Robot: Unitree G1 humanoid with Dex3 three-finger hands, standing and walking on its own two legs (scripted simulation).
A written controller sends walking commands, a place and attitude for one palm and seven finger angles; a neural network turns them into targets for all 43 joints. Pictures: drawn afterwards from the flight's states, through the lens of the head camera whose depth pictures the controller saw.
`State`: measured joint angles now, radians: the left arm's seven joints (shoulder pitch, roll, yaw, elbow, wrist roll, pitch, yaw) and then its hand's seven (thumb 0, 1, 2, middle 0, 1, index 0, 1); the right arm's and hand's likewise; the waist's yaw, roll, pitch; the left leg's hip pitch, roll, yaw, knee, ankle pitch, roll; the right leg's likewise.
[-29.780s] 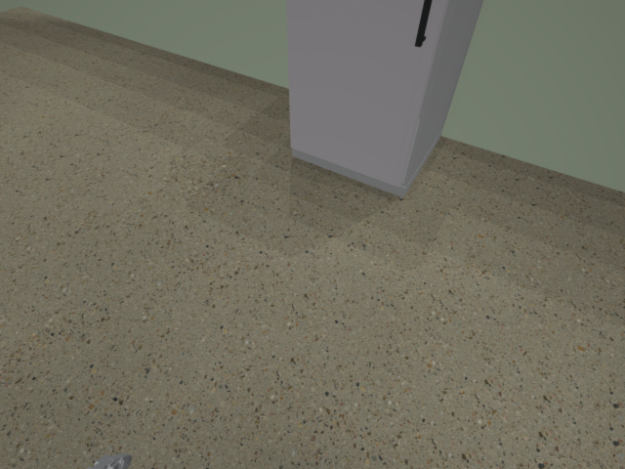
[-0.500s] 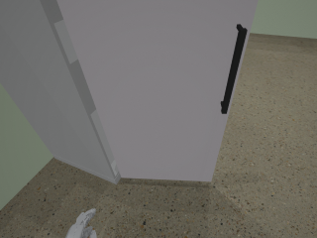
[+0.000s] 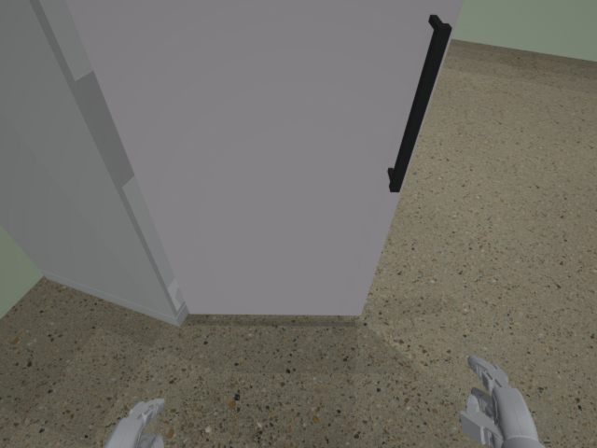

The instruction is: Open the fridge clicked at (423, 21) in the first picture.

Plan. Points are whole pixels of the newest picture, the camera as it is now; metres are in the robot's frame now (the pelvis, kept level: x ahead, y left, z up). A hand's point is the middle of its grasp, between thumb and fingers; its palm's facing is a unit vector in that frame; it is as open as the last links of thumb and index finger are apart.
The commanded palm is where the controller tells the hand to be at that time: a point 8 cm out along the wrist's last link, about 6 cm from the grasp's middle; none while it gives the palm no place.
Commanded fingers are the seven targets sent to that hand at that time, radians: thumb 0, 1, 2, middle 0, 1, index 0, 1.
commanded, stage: let the arm hang, fingers relaxed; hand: right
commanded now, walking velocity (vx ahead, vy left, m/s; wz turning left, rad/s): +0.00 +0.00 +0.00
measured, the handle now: (411, 116) +0.64 -0.13 +0.14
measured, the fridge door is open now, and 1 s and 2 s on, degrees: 71 71 71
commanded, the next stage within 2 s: look to check the result in 0.92 s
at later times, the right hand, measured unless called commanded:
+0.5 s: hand out of the picture +0.01 -0.20 -0.16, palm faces +0.01 +0.98 -0.22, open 7.3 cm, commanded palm none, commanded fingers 0.00 -0.90 -0.90 0.20 0.30 0.20 0.30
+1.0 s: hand out of the picture +0.05 -0.19 -0.16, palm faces +0.00 +0.98 -0.20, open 7.4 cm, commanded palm none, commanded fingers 0.00 -0.90 -0.90 0.20 0.30 0.20 0.30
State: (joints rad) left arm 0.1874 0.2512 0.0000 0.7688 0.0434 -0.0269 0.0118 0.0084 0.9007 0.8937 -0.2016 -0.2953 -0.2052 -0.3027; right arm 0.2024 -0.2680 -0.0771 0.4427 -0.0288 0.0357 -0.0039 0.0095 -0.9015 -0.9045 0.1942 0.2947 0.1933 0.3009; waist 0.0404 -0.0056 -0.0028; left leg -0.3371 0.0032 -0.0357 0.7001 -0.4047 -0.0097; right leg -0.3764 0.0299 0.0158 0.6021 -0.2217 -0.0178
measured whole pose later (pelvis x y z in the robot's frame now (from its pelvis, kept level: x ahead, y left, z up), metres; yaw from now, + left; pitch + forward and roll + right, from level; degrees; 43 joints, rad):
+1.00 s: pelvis +0.03 -0.01 +0.02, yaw +0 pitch -1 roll +0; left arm 0.22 0.17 0.01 1.12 0.02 0.01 0.03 0.00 0.91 0.89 -0.20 -0.29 -0.20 -0.30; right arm 0.23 -0.18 -0.01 1.13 -0.02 0.00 -0.02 0.01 -0.91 -0.90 0.20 0.30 0.20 0.30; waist 0.01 0.00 0.06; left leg -0.15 0.01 -0.04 0.41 -0.24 -0.03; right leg -0.23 0.03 0.01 0.44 -0.19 -0.03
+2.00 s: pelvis +0.05 +0.00 +0.02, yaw +1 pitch -1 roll +0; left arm 0.08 0.34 0.01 1.12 0.02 0.00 0.01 0.00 0.90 0.89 -0.20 -0.30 -0.20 -0.30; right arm 0.10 -0.33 -0.01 1.12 -0.01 -0.01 0.01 0.01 -0.90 -0.90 0.20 0.30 0.20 0.30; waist 0.01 0.00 0.06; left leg -0.08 0.00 -0.04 0.32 -0.22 -0.01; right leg -0.15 0.01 0.01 0.34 -0.17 0.00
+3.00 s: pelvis +0.05 +0.01 +0.02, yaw +1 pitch -2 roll +0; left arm 0.10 0.33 0.01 1.13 0.02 0.00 0.01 0.00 0.90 0.89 -0.20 -0.30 -0.21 -0.30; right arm 0.11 -0.32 -0.01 1.12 -0.01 -0.01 0.00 0.01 -0.90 -0.90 0.20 0.30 0.20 0.30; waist 0.01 0.00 0.06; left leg -0.06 -0.02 -0.05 0.30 -0.22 0.01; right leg -0.12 -0.01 0.01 0.32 -0.17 0.01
